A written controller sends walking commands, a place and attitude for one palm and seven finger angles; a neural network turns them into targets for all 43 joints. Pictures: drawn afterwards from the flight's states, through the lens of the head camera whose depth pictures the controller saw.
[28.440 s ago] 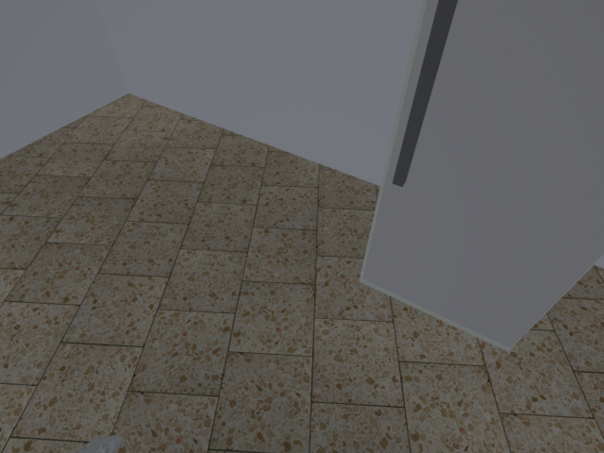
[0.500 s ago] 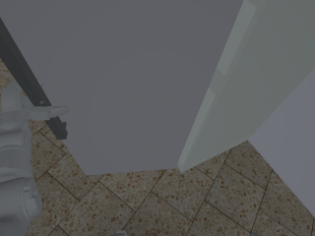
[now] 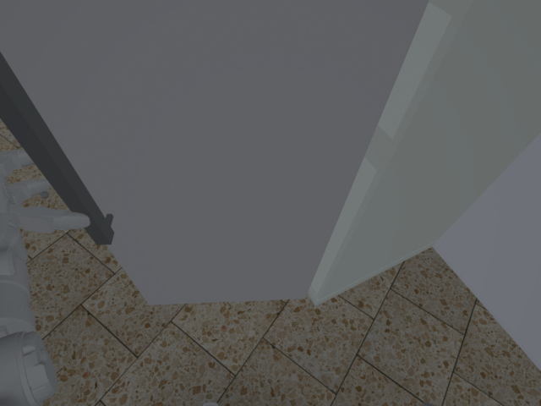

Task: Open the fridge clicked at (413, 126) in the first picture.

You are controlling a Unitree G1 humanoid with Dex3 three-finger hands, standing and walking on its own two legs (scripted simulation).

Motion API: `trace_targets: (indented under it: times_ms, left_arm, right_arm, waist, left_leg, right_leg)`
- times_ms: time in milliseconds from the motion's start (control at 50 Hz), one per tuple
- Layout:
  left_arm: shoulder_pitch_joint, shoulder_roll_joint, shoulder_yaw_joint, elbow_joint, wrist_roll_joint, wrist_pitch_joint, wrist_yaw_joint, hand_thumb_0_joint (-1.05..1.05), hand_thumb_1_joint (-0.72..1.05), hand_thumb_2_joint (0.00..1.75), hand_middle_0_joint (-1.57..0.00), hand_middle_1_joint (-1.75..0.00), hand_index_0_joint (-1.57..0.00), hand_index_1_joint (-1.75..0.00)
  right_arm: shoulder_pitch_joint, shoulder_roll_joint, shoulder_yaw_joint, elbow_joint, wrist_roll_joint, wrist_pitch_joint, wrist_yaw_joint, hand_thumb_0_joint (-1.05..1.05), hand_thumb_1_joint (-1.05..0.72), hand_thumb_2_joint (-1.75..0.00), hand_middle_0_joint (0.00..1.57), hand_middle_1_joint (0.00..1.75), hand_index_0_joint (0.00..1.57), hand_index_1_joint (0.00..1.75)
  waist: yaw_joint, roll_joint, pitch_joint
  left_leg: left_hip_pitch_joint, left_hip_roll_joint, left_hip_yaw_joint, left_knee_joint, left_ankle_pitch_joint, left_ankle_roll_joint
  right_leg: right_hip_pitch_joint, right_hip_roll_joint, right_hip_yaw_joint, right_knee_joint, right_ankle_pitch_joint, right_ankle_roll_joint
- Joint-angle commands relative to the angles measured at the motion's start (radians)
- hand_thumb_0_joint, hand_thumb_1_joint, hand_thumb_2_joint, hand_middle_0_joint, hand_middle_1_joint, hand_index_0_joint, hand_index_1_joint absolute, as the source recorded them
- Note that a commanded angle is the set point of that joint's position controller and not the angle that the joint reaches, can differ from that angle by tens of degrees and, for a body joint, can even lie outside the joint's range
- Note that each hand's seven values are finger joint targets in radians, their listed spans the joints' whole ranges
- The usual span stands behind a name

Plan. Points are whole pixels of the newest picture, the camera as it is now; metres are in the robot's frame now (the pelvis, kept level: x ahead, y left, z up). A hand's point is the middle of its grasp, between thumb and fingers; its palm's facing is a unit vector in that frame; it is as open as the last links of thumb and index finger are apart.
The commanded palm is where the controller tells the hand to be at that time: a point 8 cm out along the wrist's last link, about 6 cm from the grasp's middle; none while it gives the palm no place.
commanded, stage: slip the hand off the handle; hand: left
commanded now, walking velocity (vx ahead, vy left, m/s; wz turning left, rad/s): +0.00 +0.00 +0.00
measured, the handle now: (57, 151) +0.45 +0.33 +0.10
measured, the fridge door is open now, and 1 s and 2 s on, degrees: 67 67 67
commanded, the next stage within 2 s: draw the hand back to the body in 1.08 s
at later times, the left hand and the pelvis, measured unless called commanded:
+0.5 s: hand (8, 206) +0.37 +0.38 +0.07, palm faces +0.39 -0.89 -0.21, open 14.7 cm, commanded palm +0.31 +0.40 +0.08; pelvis +0.00 +0.01 +0.00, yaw +0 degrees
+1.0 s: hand out of the picture +0.28 +0.36 +0.07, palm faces +0.42 -0.88 -0.19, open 14.7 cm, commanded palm +0.23 +0.38 +0.08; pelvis -0.01 +0.00 +0.00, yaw +2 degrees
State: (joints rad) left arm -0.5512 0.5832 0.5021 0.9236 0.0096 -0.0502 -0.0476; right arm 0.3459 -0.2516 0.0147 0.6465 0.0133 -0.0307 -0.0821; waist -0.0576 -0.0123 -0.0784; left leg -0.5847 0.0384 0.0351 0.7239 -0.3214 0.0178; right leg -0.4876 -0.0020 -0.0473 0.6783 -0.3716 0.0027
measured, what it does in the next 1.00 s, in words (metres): stands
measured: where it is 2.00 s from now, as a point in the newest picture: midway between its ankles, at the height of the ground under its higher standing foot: outside the picture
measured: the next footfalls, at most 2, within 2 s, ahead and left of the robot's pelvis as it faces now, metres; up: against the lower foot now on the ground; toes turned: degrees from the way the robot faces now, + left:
none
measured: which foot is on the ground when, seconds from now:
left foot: down 0.00-1.00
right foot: down 0.00-1.00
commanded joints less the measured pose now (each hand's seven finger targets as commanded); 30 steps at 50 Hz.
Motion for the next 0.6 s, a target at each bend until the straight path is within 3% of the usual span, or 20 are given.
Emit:
trace_targets:
  times_ms: [0, 60, 80, 140, 160, 180, 240, 260, 300, 320, 360, 380, 440, 460, 520, 540, 580]
  left_arm:
    - [-0.326, 0.342, 0.045, -0.229, -0.035, -0.087, -0.042, 0.00, -0.55, 0.20, -0.25, -1.15, -0.25, -1.15]
    - [-0.311, 0.351, 0.045, -0.222, -0.057, -0.073, -0.078, 0.00, -0.55, 0.20, -0.25, -1.15, -0.25, -1.15]
    - [-0.324, 0.320, 0.013, -0.201, -0.058, -0.066, -0.088, 0.00, -0.55, 0.20, -0.25, -1.15, -0.25, -1.15]
    - [-0.354, 0.379, 0.036, -0.202, -0.048, -0.067, -0.098, 0.00, -0.55, 0.20, -0.25, -1.15, -0.25, -1.15]
    - [-0.355, 0.413, 0.063, -0.189, -0.041, -0.067, -0.099, 0.00, -0.55, 0.20, -0.25, -1.15, -0.25, -1.15]
    - [-0.358, 0.429, 0.071, -0.167, -0.035, -0.074, -0.099, 0.00, -0.55, 0.20, -0.25, -1.15, -0.25, -1.15]
    - [-0.373, 0.435, 0.073, -0.225, -0.040, -0.117, -0.104, 0.00, -0.55, 0.20, -0.25, -1.15, -0.25, -1.15]
    - [-0.355, 0.467, 0.098, -0.205, -0.033, -0.122, -0.103, 0.00, -0.55, 0.20, -0.25, -1.15, -0.25, -1.15]
    - [-0.345, 0.453, 0.090, -0.164, -0.035, -0.124, -0.112, 0.00, -0.55, 0.20, -0.25, -1.15, -0.25, -1.15]
    - [-0.329, 0.450, 0.087, -0.156, -0.037, -0.119, -0.121, 0.00, -0.55, 0.20, -0.25, -1.15, -0.25, -1.15]
    - [-0.300, 0.487, 0.116, -0.131, -0.045, -0.104, -0.137, 0.00, -0.55, 0.20, -0.25, -1.15, -0.25, -1.15]
    - [-0.281, 0.458, 0.094, -0.126, -0.048, -0.097, -0.146, 0.00, -0.55, 0.20, -0.25, -1.15, -0.25, -1.15]
    - [-0.162, 0.360, 0.041, -0.275, -0.078, -0.086, -0.163, 0.00, -0.55, 0.20, -0.25, -1.15, -0.25, -1.15]
    - [-0.104, 0.369, 0.067, -0.301, -0.089, -0.077, -0.156, 0.00, -0.55, 0.20, -0.25, -1.15, -0.25, -1.15]
    - [-0.032, 0.330, 0.088, -0.369, -0.129, -0.065, -0.135, 0.00, -0.55, 0.20, -0.25, -1.15, -0.25, -1.15]
    - [0.005, 0.320, 0.095, -0.405, -0.146, -0.067, -0.126, 0.00, -0.55, 0.20, -0.25, -1.15, -0.25, -1.15]
    - [0.037, 0.293, 0.096, -0.408, -0.150, -0.044, -0.104, 0.00, -0.55, 0.20, -0.25, -1.15, -0.25, -1.15]
  right_arm:
    - [0.073, -0.183, -0.073, -0.076, 0.008, -0.031, -0.022, 0.00, -0.90, -0.90, 0.20, 0.30, 0.20, 0.30]
    - [0.077, -0.190, -0.076, -0.073, 0.016, -0.033, -0.029, 0.00, -0.90, -0.90, 0.20, 0.30, 0.20, 0.30]
    - [0.074, -0.189, -0.073, -0.070, 0.019, -0.033, -0.030, 0.00, -0.90, -0.90, 0.20, 0.30, 0.20, 0.30]
    - [0.079, -0.193, -0.072, -0.073, 0.020, -0.036, -0.038, 0.00, -0.90, -0.90, 0.20, 0.30, 0.20, 0.30]
    - [0.088, -0.200, -0.073, -0.064, 0.016, -0.032, -0.038, 0.00, -0.90, -0.90, 0.20, 0.30, 0.20, 0.30]
    - [0.085, -0.199, -0.070, -0.062, 0.018, -0.030, -0.040, 0.00, -0.90, -0.90, 0.20, 0.30, 0.20, 0.30]
    - [0.088, -0.192, -0.069, -0.075, 0.013, -0.037, -0.043, 0.00, -0.90, -0.90, 0.20, 0.30, 0.20, 0.30]
    - [0.090, -0.200, -0.071, -0.063, 0.011, -0.034, -0.041, 0.00, -0.90, -0.90, 0.20, 0.30, 0.20, 0.30]
    - [0.093, -0.200, -0.067, -0.064, 0.010, -0.032, -0.040, 0.00, -0.90, -0.90, 0.20, 0.30, 0.20, 0.30]
    - [0.091, -0.200, -0.068, -0.068, 0.011, -0.032, -0.038, 0.00, -0.90, -0.90, 0.20, 0.30, 0.20, 0.30]
    - [0.094, -0.204, -0.067, -0.074, 0.015, -0.030, -0.040, 0.00, -0.90, -0.90, 0.20, 0.30, 0.20, 0.30]
    - [0.092, -0.200, -0.066, -0.079, 0.016, -0.029, -0.038, 0.00, -0.90, -0.90, 0.20, 0.30, 0.20, 0.30]
    - [0.074, -0.187, -0.073, -0.126, 0.023, -0.041, -0.028, 0.00, -0.90, -0.90, 0.20, 0.30, 0.20, 0.30]
    - [0.070, -0.192, -0.079, -0.121, 0.023, -0.041, -0.023, 0.00, -0.90, -0.90, 0.20, 0.30, 0.20, 0.30]
    - [0.043, -0.189, -0.077, -0.137, 0.027, -0.047, -0.016, 0.00, -0.90, -0.90, 0.20, 0.30, 0.20, 0.30]
    - [0.031, -0.184, -0.074, -0.151, 0.030, -0.056, -0.017, 0.00, -0.90, -0.90, 0.20, 0.30, 0.20, 0.30]
    - [0.014, -0.183, -0.071, -0.146, 0.031, -0.061, -0.016, 0.00, -0.90, -0.90, 0.20, 0.30, 0.20, 0.30]
  waist:
    - [0.017, 0.129, -0.318]
    - [0.016, 0.130, -0.319]
    - [0.000, 0.127, -0.277]
    - [-0.001, 0.135, -0.260]
    - [0.007, 0.125, -0.290]
    - [0.002, 0.124, -0.264]
    - [0.010, 0.155, -0.318]
    - [0.016, 0.185, -0.338]
    - [0.011, 0.157, -0.309]
    - [0.016, 0.172, -0.318]
    - [0.026, 0.171, -0.325]
    - [0.029, 0.157, -0.310]
    - [0.053, 0.210, -0.378]
    - [0.064, 0.206, -0.379]
    - [0.058, 0.128, -0.311]
    - [0.067, 0.116, -0.301]
    - [0.063, 0.094, -0.251]
  left_leg:
    - [0.296, -0.025, -0.037, -0.047, 0.371, 0.026]
    - [0.297, -0.028, -0.037, -0.047, 0.362, 0.029]
    - [0.288, -0.028, -0.039, -0.051, 0.337, 0.030]
    - [0.271, -0.036, -0.043, -0.051, 0.315, 0.035]
    - [0.270, -0.034, -0.047, -0.053, 0.308, 0.033]
    - [0.261, -0.033, -0.050, -0.054, 0.298, 0.032]
    - [0.292, -0.038, -0.051, -0.039, 0.338, 0.033]
    - [0.310, -0.030, -0.057, -0.039, 0.338, 0.027]
    - [0.292, -0.028, -0.065, -0.039, 0.328, 0.026]
    - [0.295, -0.028, -0.063, -0.040, 0.330, 0.025]
    - [0.273, -0.031, -0.054, -0.038, 0.325, 0.027]
    - [0.268, -0.030, -0.057, -0.043, 0.326, 0.026]
    - [0.350, -0.026, -0.062, -0.039, 0.445, 0.024]
    - [0.366, -0.018, -0.067, -0.041, 0.452, 0.020]
    - [0.317, -0.016, -0.076, -0.056, 0.402, 0.022]
    - [0.293, -0.026, -0.069, -0.055, 0.392, 0.027]
    - [0.268, -0.024, -0.069, -0.074, 0.315, 0.025]
  right_leg:
    - [0.038, 0.036, 0.005, -0.070, 0.331, -0.020]
    - [0.034, 0.038, 0.005, -0.078, 0.328, -0.021]
    - [0.008, 0.037, 0.003, -0.085, 0.309, -0.018]
    - [-0.002, 0.040, -0.001, -0.087, 0.284, -0.024]
    - [0.004, 0.036, 0.003, -0.084, 0.282, -0.021]
    - [-0.006, 0.035, 0.003, -0.084, 0.271, -0.022]
    - [0.000, 0.042, -0.001, -0.070, 0.282, -0.027]
    - [-0.013, 0.040, 0.003, -0.067, 0.273, -0.026]
    - [-0.027, 0.041, -0.005, -0.064, 0.258, -0.025]
    - [-0.027, 0.041, -0.006, -0.063, 0.258, -0.024]
    - [-0.012, 0.040, -0.003, -0.065, 0.265, -0.023]
    - [-0.010, 0.041, -0.007, -0.066, 0.265, -0.023]
    - [-0.003, 0.050, -0.016, -0.062, 0.284, -0.029]
    - [-0.010, 0.050, -0.016, -0.066, 0.283, -0.026]
    - [-0.004, 0.053, -0.025, -0.068, 0.262, -0.023]
    - [0.018, 0.056, -0.024, -0.068, 0.266, -0.025]
    - [0.000, 0.050, -0.024, -0.071, 0.230, -0.020]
